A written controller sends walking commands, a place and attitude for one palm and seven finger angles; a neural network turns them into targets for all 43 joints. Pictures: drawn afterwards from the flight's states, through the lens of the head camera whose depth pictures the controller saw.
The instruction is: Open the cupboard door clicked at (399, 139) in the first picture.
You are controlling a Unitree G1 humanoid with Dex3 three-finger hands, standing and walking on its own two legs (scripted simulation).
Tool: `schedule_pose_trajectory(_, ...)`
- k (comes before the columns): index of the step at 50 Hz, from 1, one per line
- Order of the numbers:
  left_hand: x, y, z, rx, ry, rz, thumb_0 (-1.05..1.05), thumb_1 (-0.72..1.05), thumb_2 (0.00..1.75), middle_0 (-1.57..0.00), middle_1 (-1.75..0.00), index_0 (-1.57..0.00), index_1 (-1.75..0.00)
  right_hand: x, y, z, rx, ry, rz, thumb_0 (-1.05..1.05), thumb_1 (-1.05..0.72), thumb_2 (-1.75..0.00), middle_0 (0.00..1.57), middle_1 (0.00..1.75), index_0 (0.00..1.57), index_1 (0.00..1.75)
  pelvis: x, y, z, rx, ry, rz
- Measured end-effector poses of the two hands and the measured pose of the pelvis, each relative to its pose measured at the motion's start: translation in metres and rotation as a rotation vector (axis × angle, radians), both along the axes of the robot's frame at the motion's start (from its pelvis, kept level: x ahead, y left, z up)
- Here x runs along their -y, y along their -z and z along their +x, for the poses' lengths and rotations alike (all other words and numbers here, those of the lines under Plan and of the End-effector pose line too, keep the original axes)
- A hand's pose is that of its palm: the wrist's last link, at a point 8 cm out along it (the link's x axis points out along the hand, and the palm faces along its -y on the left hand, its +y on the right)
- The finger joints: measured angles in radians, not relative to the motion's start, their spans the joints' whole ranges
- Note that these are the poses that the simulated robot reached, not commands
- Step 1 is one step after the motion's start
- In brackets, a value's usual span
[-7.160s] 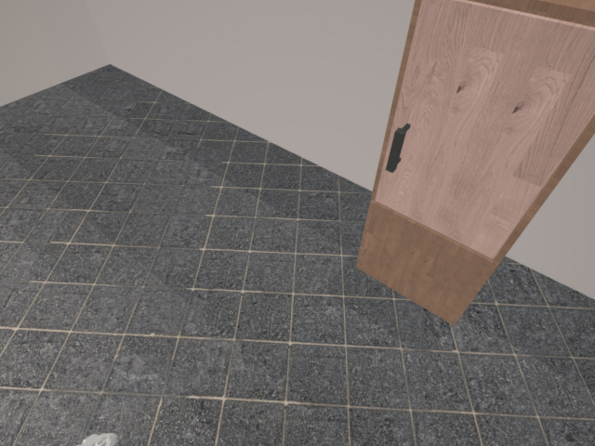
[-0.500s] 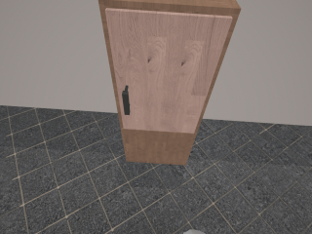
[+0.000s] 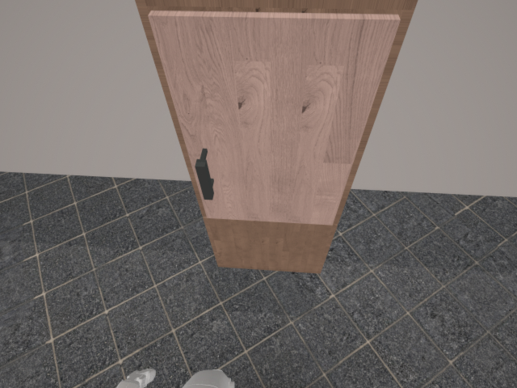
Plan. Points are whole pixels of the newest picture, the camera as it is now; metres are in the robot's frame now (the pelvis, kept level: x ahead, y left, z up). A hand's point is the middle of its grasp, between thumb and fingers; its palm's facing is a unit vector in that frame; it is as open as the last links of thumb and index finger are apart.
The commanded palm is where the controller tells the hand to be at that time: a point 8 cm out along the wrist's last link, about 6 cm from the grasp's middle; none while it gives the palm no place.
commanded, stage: come to a stop and stand still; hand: left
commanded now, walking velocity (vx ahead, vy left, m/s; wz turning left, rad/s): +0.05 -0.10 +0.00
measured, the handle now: (206, 174) +0.57 +0.16 -0.10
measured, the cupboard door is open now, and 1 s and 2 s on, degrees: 0 0 0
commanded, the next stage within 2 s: look again from close up in 1.56 s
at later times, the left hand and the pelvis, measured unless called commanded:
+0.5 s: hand out of the picture -0.03 +0.21 -0.17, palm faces -0.01 -0.98 -0.19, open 7.4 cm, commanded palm none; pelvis -0.03 +0.02 +0.01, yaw -2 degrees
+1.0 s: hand out of the picture -0.03 +0.12 -0.17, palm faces +0.04 -0.98 -0.17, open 7.3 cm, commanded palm none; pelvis -0.02 -0.04 +0.00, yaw -1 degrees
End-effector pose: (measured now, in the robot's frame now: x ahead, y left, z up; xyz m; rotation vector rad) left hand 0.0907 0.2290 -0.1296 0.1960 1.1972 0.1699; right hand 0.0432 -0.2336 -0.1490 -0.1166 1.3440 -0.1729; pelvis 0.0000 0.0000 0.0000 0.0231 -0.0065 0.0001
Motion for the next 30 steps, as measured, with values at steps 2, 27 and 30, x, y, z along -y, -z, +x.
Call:
schedule_pose_trajectory(2, -0.014, 0.005, -0.009, -0.009, -0.006, -0.002, -0.01, 0.91, 0.9, -0.21, -0.3, -0.21, -0.3, -0.003, -0.005, 0.012, 0.051, -0.016, -0.025, 0.0, -0.91, -0.9, 0.19, 0.3, 0.2, 0.29, -0.008, 0.002, -0.004, 0.001, 0.0, -0.009)
schedule_pose_trajectory(27, -0.017, 0.012, -0.112, -0.232, -0.011, -0.041, 0.0, 0.91, 0.9, -0.2, -0.3, -0.2, -0.3, -0.011, -0.012, -0.078, -0.029, 0.056, -0.035, 0.0, -0.91, -0.9, 0.2, 0.3, 0.2, 0.29, -0.009, -0.004, -0.03, -0.008, 0.036, -0.015)
schedule_pose_trajectory(30, 0.005, 0.009, -0.106, -0.188, -0.003, -0.029, 0.0, 0.91, 0.9, -0.2, -0.3, -0.2, -0.3, -0.001, 0.0, -0.098, -0.077, 0.072, -0.002, 0.0, -0.91, -0.9, 0.2, 0.3, 0.2, 0.29, 0.004, -0.001, -0.033, 0.006, 0.03, -0.014)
